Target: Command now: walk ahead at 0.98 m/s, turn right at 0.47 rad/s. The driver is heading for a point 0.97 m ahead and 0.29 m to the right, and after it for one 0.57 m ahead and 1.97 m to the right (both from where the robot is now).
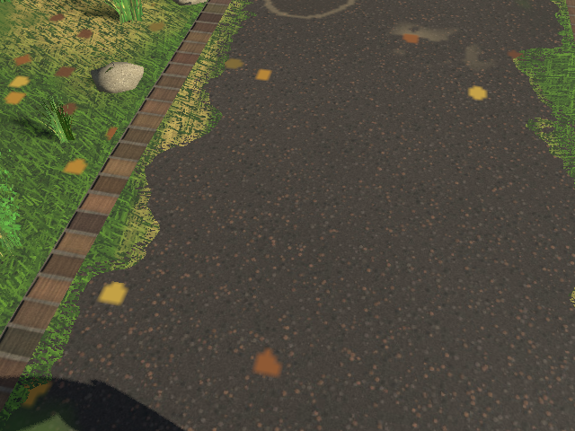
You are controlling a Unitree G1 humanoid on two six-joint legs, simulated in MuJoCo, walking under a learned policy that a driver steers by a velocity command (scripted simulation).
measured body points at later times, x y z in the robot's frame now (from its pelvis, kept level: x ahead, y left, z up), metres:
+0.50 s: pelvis +0.48 -0.04 +0.00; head +0.52 -0.06 +0.45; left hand +0.52 +0.25 -0.12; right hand +0.69 -0.31 -0.05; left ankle +0.76 +0.06 -0.68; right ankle +0.30 -0.03 -0.73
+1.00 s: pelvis +0.86 -0.20 -0.03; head +0.88 -0.24 +0.42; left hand +1.21 -0.21 -0.09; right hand +0.66 -0.43 -0.15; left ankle +0.81 +0.02 -0.67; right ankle +0.93 -0.33 -0.74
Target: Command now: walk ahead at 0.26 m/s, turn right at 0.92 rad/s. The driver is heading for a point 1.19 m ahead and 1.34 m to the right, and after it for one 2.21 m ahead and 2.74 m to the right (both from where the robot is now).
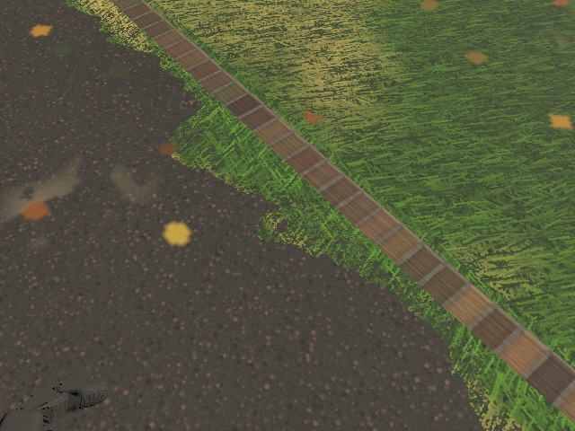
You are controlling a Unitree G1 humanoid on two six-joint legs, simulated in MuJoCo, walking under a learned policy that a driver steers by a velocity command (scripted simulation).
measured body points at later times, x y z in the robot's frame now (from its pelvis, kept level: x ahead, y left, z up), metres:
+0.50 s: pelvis +0.15 +0.09 +0.03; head +0.17 +0.07 +0.48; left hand +0.45 +0.26 -0.04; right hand +0.18 -0.24 -0.05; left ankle +0.26 +0.17 -0.70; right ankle +0.11 -0.02 -0.65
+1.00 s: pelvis +0.12 +0.07 +0.04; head +0.12 +0.00 +0.48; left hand +0.45 +0.10 -0.03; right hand -0.03 -0.24 -0.07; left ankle +0.26 +0.15 -0.62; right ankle +0.05 +0.01 -0.70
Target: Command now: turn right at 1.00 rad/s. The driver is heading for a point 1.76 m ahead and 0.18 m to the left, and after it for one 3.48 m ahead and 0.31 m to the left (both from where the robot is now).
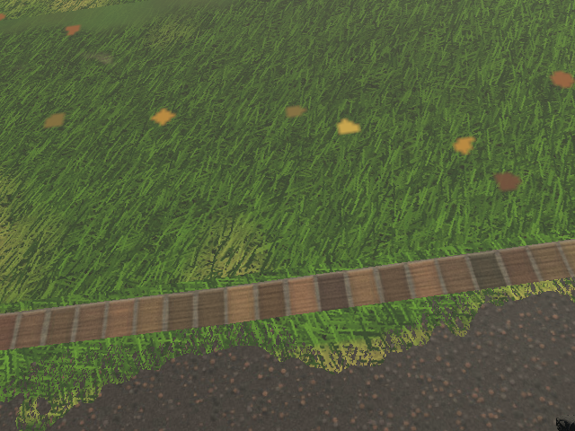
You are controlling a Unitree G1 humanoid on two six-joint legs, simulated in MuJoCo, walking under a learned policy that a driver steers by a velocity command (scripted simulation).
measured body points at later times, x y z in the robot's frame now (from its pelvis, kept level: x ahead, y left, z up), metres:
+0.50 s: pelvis +0.04 +0.03 -0.01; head +0.07 +0.03 +0.44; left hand +0.27 +0.24 -0.10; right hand +0.14 -0.26 -0.10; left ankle +0.09 +0.13 -0.74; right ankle +0.00 -0.10 -0.74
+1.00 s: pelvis +0.05 +0.07 -0.02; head +0.11 +0.09 +0.42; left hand +0.11 +0.38 -0.13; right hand +0.31 -0.16 -0.09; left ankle +0.06 +0.17 -0.74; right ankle -0.01 -0.09 -0.71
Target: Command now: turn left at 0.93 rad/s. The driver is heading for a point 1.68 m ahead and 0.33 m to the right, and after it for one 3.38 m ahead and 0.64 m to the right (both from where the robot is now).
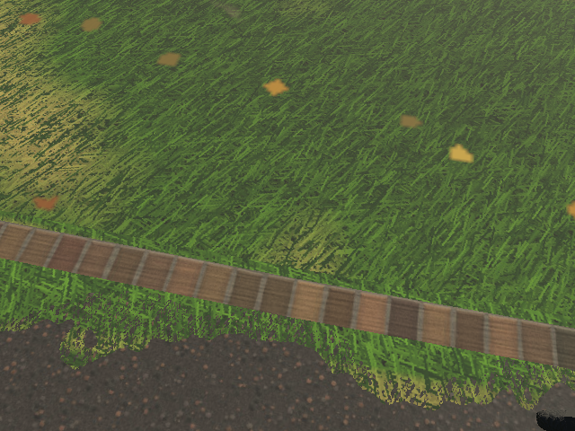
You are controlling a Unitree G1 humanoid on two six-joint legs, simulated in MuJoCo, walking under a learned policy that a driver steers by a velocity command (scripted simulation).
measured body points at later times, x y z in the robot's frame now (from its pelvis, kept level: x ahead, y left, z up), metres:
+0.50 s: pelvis +0.05 +0.00 +0.01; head +0.08 -0.02 +0.46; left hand +0.15 +0.29 -0.08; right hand +0.25 -0.26 -0.08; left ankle +0.01 +0.10 -0.68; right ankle +0.06 -0.13 -0.72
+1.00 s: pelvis +0.07 +0.03 +0.03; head +0.10 +0.03 +0.48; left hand +0.34 +0.23 -0.06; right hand +0.05 -0.28 -0.06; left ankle +0.08 +0.13 -0.72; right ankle +0.00 -0.12 -0.62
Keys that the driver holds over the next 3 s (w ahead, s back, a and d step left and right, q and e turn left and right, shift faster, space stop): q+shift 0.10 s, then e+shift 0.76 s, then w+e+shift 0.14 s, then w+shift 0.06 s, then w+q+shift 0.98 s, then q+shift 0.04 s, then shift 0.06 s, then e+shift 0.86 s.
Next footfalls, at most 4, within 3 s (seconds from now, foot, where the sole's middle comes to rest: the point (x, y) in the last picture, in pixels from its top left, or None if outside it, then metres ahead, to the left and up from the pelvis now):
0.38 right None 0.10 -0.12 -0.76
0.72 left None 0.12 0.12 -0.75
1.26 right None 0.14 -0.23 -0.75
1.74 left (397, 347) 0.59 -0.23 -0.75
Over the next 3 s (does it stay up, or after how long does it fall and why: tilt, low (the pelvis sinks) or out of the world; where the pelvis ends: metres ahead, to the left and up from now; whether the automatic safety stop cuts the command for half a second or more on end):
stays up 1.03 -0.27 0.01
